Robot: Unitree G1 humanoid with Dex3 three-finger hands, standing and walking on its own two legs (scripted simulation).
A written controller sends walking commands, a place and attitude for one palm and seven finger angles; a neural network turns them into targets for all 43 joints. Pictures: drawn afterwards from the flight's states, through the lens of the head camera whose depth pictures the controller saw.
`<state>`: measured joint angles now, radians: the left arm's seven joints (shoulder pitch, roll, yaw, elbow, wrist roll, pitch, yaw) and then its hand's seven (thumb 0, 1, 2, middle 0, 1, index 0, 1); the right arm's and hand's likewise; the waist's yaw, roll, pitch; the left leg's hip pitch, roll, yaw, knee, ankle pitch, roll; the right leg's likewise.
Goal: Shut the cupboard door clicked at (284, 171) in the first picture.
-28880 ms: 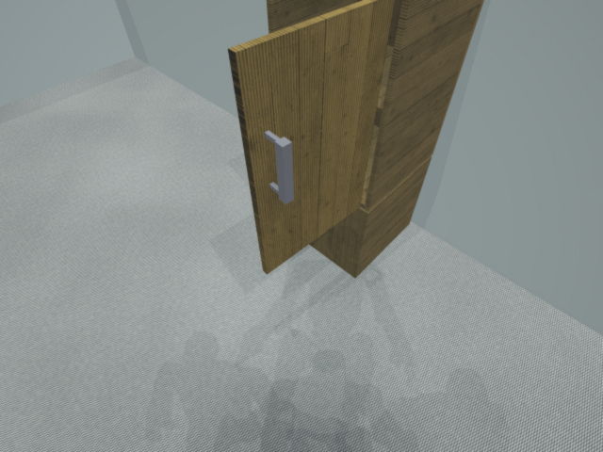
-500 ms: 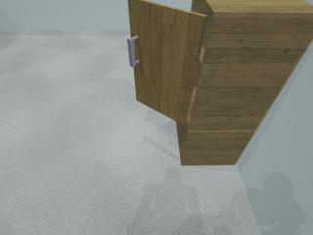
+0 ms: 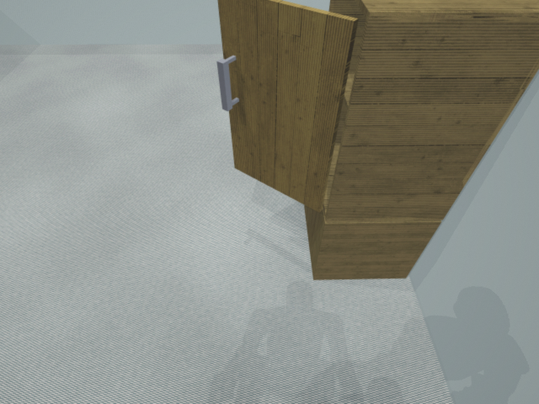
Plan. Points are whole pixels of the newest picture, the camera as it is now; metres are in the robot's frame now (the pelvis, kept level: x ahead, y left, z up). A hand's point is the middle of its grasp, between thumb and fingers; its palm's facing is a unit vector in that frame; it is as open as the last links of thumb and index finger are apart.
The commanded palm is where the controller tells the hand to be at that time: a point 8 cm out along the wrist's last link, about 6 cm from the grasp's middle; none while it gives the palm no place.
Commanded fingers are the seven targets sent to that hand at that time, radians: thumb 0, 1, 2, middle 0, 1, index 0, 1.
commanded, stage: look to check the result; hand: left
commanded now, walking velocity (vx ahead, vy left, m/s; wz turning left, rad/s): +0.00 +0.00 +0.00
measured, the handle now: (229, 83) +0.92 +0.17 +0.01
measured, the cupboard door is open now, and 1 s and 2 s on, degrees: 52 52 52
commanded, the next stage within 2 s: walk to a spot facing it in 0.04 s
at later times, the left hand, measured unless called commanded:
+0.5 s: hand out of the picture +0.02 +0.21 -0.19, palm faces +0.20 -0.96 -0.21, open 7.4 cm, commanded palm none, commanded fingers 0.00 0.90 0.90 -0.20 -0.30 -0.20 -0.30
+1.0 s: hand out of the picture -0.03 +0.23 -0.16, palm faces +0.45 -0.84 -0.31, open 7.4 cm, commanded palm none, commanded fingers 0.00 0.90 0.90 -0.20 -0.30 -0.20 -0.30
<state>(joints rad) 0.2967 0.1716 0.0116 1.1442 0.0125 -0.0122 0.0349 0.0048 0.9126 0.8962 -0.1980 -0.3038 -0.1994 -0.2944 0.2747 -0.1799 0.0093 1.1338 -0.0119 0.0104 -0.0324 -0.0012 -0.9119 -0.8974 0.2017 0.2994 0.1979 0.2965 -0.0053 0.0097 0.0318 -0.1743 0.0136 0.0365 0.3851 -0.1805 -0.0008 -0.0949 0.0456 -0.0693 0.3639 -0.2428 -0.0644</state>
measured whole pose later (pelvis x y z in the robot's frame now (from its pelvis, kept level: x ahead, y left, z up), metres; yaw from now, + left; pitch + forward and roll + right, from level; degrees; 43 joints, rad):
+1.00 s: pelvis -0.01 +0.00 -0.01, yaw +29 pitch +1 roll +1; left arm 0.20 0.23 0.06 0.87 0.04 0.03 0.03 0.01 0.91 0.90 -0.20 -0.30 -0.20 -0.29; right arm 0.16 -0.27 -0.09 0.89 -0.02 0.08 0.03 0.00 -0.91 -0.90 0.20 0.30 0.20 0.30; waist -0.03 0.00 0.10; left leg -0.51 -0.01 0.02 1.02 -0.45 -0.05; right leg -0.24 -0.10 -0.10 0.55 -0.31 0.02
